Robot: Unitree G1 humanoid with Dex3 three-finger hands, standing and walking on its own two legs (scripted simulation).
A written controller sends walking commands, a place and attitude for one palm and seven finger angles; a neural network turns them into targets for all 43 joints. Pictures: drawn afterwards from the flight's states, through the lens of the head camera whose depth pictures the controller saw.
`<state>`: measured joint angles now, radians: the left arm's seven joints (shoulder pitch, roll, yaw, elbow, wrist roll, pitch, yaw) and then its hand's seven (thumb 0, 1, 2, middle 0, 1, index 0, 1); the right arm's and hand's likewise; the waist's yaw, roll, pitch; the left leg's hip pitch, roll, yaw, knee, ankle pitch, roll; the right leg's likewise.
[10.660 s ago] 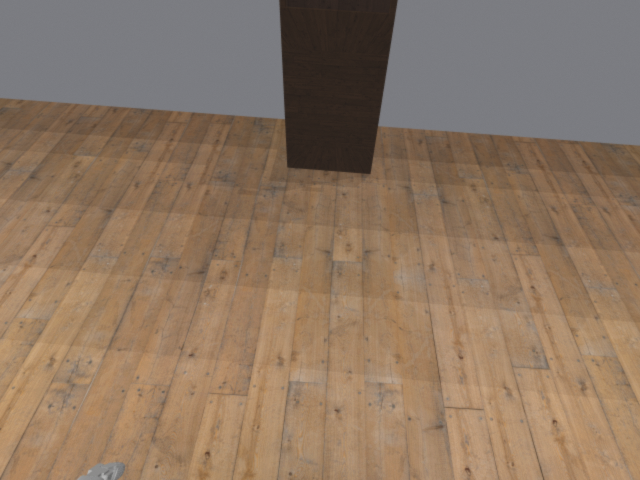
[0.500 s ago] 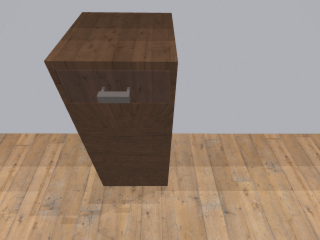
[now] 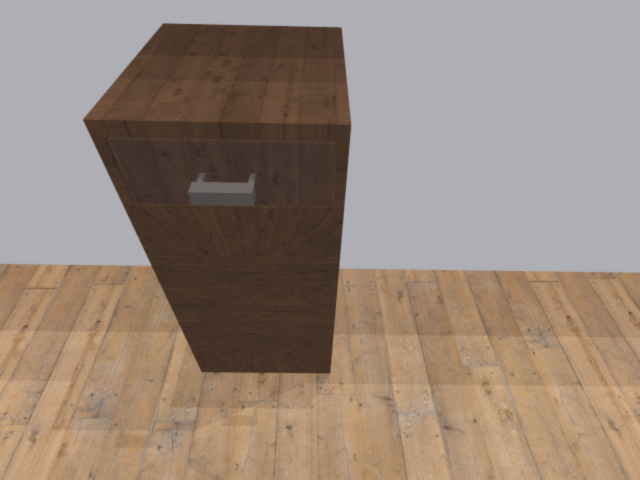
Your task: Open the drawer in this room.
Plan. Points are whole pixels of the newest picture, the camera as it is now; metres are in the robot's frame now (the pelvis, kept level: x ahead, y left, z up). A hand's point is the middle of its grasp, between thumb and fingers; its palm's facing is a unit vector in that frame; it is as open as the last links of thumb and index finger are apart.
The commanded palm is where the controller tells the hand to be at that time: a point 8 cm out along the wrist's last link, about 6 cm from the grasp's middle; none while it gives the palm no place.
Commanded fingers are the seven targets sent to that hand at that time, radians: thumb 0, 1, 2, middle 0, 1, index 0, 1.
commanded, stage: come to a stop and stand still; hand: left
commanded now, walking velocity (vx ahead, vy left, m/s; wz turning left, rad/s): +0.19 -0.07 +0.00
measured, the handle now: (225, 185) +0.56 +0.20 +0.05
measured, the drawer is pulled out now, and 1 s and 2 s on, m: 0.00 0.00 0.00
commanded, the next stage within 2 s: look again from close up in 1.04 s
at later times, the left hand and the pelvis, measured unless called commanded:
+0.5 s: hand out of the picture +0.03 +0.18 -0.17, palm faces +0.02 -0.97 -0.24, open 7.3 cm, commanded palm none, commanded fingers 0.00 0.90 0.90 -0.20 -0.30 -0.20 -0.30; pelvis +0.00 -0.01 +0.00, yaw +0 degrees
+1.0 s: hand out of the picture +0.00 +0.22 -0.16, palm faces +0.02 -0.97 -0.26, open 7.4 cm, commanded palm none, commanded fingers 0.00 0.90 0.90 -0.20 -0.30 -0.20 -0.30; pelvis -0.04 +0.02 +0.00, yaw +1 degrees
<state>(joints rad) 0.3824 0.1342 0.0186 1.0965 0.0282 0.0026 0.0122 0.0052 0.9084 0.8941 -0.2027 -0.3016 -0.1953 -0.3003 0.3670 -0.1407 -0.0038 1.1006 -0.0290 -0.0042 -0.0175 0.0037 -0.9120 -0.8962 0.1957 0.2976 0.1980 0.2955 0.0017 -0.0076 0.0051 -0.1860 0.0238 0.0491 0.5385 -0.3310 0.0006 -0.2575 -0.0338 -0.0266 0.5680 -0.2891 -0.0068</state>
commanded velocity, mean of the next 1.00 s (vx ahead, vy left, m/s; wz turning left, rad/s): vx -0.04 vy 0.00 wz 0.00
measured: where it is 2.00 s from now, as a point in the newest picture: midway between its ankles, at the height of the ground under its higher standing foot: outside the picture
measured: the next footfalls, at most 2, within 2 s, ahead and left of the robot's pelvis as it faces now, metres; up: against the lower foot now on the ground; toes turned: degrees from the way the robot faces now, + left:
none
